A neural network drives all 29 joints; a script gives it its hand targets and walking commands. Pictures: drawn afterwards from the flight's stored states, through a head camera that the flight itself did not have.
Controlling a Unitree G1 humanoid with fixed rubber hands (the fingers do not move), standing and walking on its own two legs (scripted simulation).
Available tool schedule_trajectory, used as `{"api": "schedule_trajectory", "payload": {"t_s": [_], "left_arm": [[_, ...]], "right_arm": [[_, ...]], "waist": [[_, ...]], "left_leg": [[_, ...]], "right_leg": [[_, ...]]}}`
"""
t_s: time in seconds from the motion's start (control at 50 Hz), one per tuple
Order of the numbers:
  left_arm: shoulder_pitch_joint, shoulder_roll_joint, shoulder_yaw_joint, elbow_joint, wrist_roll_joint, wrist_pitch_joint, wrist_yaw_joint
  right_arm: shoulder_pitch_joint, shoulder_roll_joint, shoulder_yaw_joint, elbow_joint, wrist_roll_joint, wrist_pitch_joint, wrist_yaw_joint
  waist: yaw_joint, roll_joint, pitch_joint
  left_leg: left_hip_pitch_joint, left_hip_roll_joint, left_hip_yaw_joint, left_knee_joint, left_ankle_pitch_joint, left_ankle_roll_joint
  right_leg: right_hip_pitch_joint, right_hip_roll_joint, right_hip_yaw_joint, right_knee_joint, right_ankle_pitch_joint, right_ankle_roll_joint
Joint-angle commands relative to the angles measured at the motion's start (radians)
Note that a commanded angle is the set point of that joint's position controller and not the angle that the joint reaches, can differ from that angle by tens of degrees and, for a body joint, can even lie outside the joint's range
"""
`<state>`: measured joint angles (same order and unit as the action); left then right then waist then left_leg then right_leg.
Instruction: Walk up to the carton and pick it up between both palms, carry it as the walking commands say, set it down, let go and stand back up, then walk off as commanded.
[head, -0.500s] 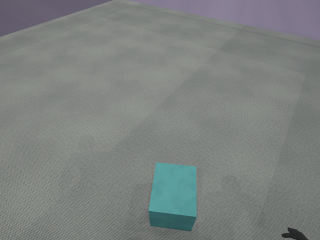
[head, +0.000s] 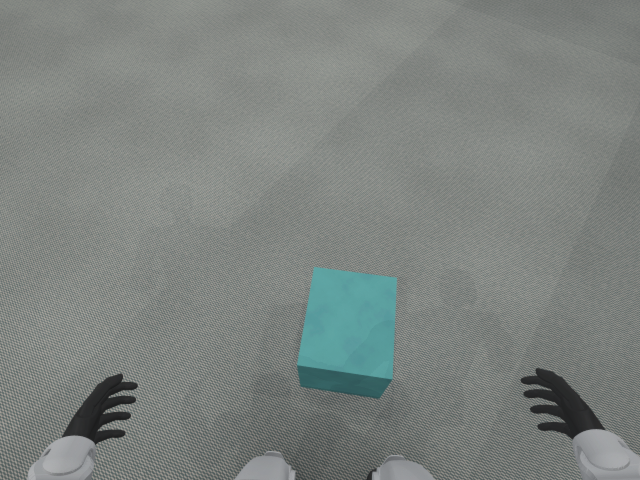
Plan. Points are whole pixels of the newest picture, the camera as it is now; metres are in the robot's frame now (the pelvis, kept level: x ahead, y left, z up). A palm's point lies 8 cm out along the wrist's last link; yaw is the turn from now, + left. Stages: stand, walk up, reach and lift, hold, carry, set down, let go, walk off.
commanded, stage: reach and lift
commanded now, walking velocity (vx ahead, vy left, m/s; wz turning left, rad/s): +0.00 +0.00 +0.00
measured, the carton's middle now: (347, 334) +0.52 -0.05 -0.63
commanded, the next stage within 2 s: none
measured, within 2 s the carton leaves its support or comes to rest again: neither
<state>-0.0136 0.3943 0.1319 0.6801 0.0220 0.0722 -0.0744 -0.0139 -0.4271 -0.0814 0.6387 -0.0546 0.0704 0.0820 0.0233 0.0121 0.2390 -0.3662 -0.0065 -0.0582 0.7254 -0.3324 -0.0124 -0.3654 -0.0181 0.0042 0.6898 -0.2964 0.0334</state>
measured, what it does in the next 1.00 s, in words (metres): lowers itself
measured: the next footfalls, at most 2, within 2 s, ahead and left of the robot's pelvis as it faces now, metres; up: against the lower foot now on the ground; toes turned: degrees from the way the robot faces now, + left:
none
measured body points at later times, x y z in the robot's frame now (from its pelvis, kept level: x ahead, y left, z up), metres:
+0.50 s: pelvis +0.00 -0.01 -0.04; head +0.19 -0.02 +0.36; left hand +0.34 +0.24 -0.14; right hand +0.30 -0.30 -0.14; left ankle +0.04 +0.12 -0.72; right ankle +0.04 -0.14 -0.72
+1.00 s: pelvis -0.05 -0.01 -0.08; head +0.23 -0.02 +0.27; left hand +0.46 +0.18 -0.17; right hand +0.44 -0.27 -0.15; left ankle +0.04 +0.12 -0.72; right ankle +0.04 -0.14 -0.72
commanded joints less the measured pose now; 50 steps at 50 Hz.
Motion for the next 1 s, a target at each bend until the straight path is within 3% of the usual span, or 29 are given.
{"api": "schedule_trajectory", "payload": {"t_s": [0.0,0.06,0.12,0.14,0.16,0.18,0.24,0.26,0.3,0.36,0.4,0.42,0.46,0.48,0.5,0.56,0.6,0.66,0.68,0.72,0.78,0.8,0.86,0.88,0.9,0.92,0.94,0.96,0.98], "left_arm": [[-0.136,0.061,-0.010,-0.116,-0.028,-0.031,0.028],[-0.110,0.037,0.002,-0.076,-0.024,-0.045,0.042],[-0.136,0.003,-0.005,-0.064,-0.065,-0.054,0.050],[-0.206,0.019,0.016,-0.096,-0.059,-0.064,0.057],[-0.216,-0.001,-0.009,-0.063,-0.079,-0.062,0.060],[-0.202,-0.019,0.003,-0.034,-0.071,-0.064,0.067],[-0.266,0.023,0.052,-0.134,-0.086,-0.092,0.076],[-0.251,0.032,0.062,-0.133,-0.058,-0.072,0.097],[-0.335,-0.011,0.040,-0.161,-0.104,-0.059,0.105],[-0.316,-0.016,0.048,-0.091,-0.109,-0.038,0.095],[-0.300,-0.007,0.091,-0.002,-0.065,-0.018,0.099],[-0.439,0.013,0.061,-0.059,-0.095,-0.012,0.099],[-0.545,0.051,0.076,-0.008,-0.095,0.022,0.070],[-0.649,0.075,0.066,-0.045,-0.082,0.032,0.069],[-0.616,0.067,0.090,0.002,-0.083,0.047,0.061],[-0.834,0.077,0.095,-0.017,-0.099,0.045,0.047],[-0.872,0.096,0.071,0.006,-0.112,0.076,0.041],[-0.981,0.114,0.118,0.036,-0.076,0.089,0.031],[-1.020,0.111,0.108,0.054,-0.088,0.082,0.026],[-1.054,0.130,0.113,0.089,-0.078,0.116,0.034],[-1.286,0.136,0.095,0.053,-0.102,0.132,0.039],[-1.267,0.081,0.062,0.050,-0.100,0.127,0.041],[-1.289,0.136,0.130,0.129,-0.061,0.134,0.053],[-1.369,0.127,0.122,0.065,-0.070,0.116,0.055],[-1.271,0.111,0.135,0.188,-0.061,0.135,0.064],[-1.272,0.045,0.089,0.259,-0.069,0.141,0.057],[-1.309,0.080,0.137,0.211,-0.013,0.130,0.077],[-1.347,0.078,0.139,0.199,-0.024,0.116,0.078],[-1.370,0.047,0.127,0.225,-0.036,0.120,0.072]], "right_arm": [[-0.112,-0.039,-0.124,-0.049,0.019,-0.012,-0.026],[-0.094,0.016,-0.093,-0.053,0.033,-0.018,-0.030],[-0.105,0.000,-0.105,-0.042,0.014,-0.034,-0.056],[-0.176,-0.019,-0.148,-0.090,0.027,-0.055,-0.063],[-0.214,-0.040,-0.176,-0.099,-0.001,-0.058,-0.072],[-0.227,-0.041,-0.175,-0.095,0.023,-0.072,-0.074],[-0.224,-0.032,-0.155,-0.102,0.047,-0.090,-0.078],[-0.241,-0.002,-0.150,-0.094,0.072,-0.077,-0.071],[-0.324,-0.045,-0.189,-0.079,0.084,-0.077,-0.069],[-0.344,-0.086,-0.198,-0.152,0.089,-0.061,-0.069],[-0.376,-0.046,-0.197,-0.120,0.100,-0.054,-0.073],[-0.452,-0.043,-0.163,-0.114,0.139,-0.036,-0.074],[-0.548,-0.019,-0.150,-0.092,0.143,0.007,-0.094],[-0.626,-0.033,-0.165,-0.119,0.133,0.028,-0.098],[-0.652,-0.010,-0.137,-0.113,0.136,0.049,-0.102],[-0.767,-0.002,-0.166,0.020,0.130,0.076,-0.093],[-0.791,-0.028,-0.165,-0.038,0.117,0.098,-0.108],[-0.920,-0.006,-0.209,0.036,0.091,0.124,-0.103],[-0.909,-0.015,-0.230,0.075,0.084,0.122,-0.113],[-1.001,-0.026,-0.211,0.108,0.092,0.150,-0.113],[-1.227,-0.091,-0.247,0.001,0.102,0.156,-0.114],[-1.229,-0.086,-0.251,0.041,0.115,0.153,-0.103],[-1.305,-0.082,-0.242,0.061,0.082,0.154,-0.105],[-1.300,-0.069,-0.291,0.056,0.071,0.137,-0.110],[-1.315,-0.076,-0.264,0.052,0.061,0.145,-0.113],[-1.246,-0.033,-0.277,0.188,0.071,0.144,-0.104],[-1.263,-0.066,-0.298,0.169,0.045,0.138,-0.100],[-1.267,-0.049,-0.302,0.246,0.041,0.135,-0.094],[-1.326,-0.020,-0.288,0.188,0.051,0.127,-0.092]], "waist": [[-0.081,0.018,-0.322],[-0.036,0.002,-0.370],[-0.092,-0.080,-0.536],[-0.085,0.013,-0.605],[-0.129,-0.107,-0.592],[-0.093,-0.019,-0.651],[-0.086,-0.033,-0.871],[-0.022,0.080,-0.896],[-0.043,0.106,-0.911],[-0.081,-0.002,-0.983],[-0.037,-0.023,-0.940],[-0.026,0.026,-0.965],[-0.035,-0.088,-0.888],[-0.038,-0.040,-0.870],[-0.006,-0.104,-0.875],[-0.061,-0.038,-0.775],[-0.075,-0.088,-0.833],[-0.051,-0.028,-0.787],[-0.119,-0.058,-0.797],[-0.045,-0.010,-0.864],[-0.106,-0.046,-1.003],[-0.094,0.023,-0.977],[-0.061,-0.043,-0.990],[-0.097,-0.019,-1.077],[-0.060,-0.070,-1.065],[-0.116,-0.012,-0.982],[-0.075,0.024,-1.057],[-0.103,-0.017,-0.999],[-0.084,0.036,-1.048]], "left_leg": [[-0.178,-0.008,0.083,-0.058,0.025,-0.017],[-0.170,-0.029,0.077,0.002,0.217,-0.003],[-0.220,-0.038,0.064,0.090,0.396,-0.015],[-0.200,-0.049,0.054,0.110,0.411,-0.018],[-0.244,-0.031,0.050,0.118,0.457,-0.011],[-0.223,-0.042,0.047,0.134,0.473,-0.021],[-0.246,-0.061,0.049,0.209,0.623,-0.026],[-0.193,-0.058,0.032,0.207,0.696,-0.043],[-0.143,-0.034,0.014,0.245,0.750,-0.050],[-0.205,-0.033,0.048,0.252,0.663,-0.037],[-0.391,-0.060,0.081,0.215,0.513,-0.027],[-0.382,-0.054,0.064,0.212,0.473,-0.027],[-0.602,-0.049,0.109,0.196,0.190,-0.004],[-0.599,-0.043,0.113,0.186,0.138,-0.005],[-0.652,-0.045,0.127,0.184,0.091,0.005],[-0.714,-0.046,0.125,0.196,0.029,-0.001],[-0.685,-0.042,0.131,0.209,0.015,0.008],[-0.766,-0.056,0.151,0.220,-0.026,0.010],[-0.771,-0.049,0.141,0.214,-0.032,0.004],[-0.693,-0.049,0.129,0.191,-0.047,0.006],[-0.639,-0.035,0.135,0.220,-0.077,0.007],[-0.598,-0.035,0.111,0.205,-0.010,-0.004],[-0.675,-0.049,0.129,0.243,0.002,0.003],[-0.657,-0.054,0.132,0.248,0.016,0.003],[-0.685,-0.057,0.128,0.255,0.040,0.012],[-0.689,-0.057,0.104,0.236,0.057,0.000],[-0.621,-0.059,0.107,0.247,0.103,-0.017],[-0.638,-0.061,0.103,0.248,0.140,-0.017],[-0.631,-0.058,0.103,0.250,0.129,-0.014]], "right_leg": [[0.068,0.086,-0.077,0.068,0.159,0.024],[-0.025,0.082,-0.061,0.090,0.259,0.020],[-0.048,0.071,-0.031,0.151,0.480,0.031],[-0.061,0.074,-0.022,0.174,0.485,0.021],[-0.084,0.084,-0.032,0.177,0.554,0.036],[-0.111,0.080,-0.015,0.199,0.540,0.019],[-0.134,0.072,-0.011,0.263,0.665,0.025],[-0.214,0.068,-0.025,0.278,0.624,0.023],[-0.371,0.069,-0.019,0.265,0.534,0.008],[-0.329,0.085,-0.041,0.267,0.547,0.014],[-0.252,0.076,-0.034,0.276,0.595,0.022],[-0.288,0.067,-0.021,0.282,0.527,0.015],[-0.190,0.051,0.012,0.227,0.356,0.027],[-0.257,0.061,-0.002,0.227,0.268,0.028],[-0.217,0.054,0.007,0.217,0.223,0.030],[-0.372,0.052,-0.023,0.243,0.093,0.033],[-0.344,0.058,-0.024,0.228,0.097,0.027],[-0.423,0.066,-0.034,0.248,0.021,0.028],[-0.398,0.063,-0.032,0.233,0.039,0.031],[-0.435,0.064,-0.049,0.247,-0.038,0.030],[-0.444,0.066,-0.068,0.246,-0.060,0.025],[-0.505,0.066,-0.076,0.264,-0.002,0.013],[-0.470,0.067,-0.062,0.278,-0.002,0.030],[-0.405,0.057,-0.043,0.279,0.054,0.016],[-0.425,0.068,-0.063,0.291,0.067,0.035],[-0.510,0.070,-0.088,0.293,0.095,0.025],[-0.552,0.074,-0.087,0.315,0.131,0.027],[-0.591,0.076,-0.088,0.317,0.141,0.033],[-0.555,0.077,-0.077,0.313,0.136,0.020]]}}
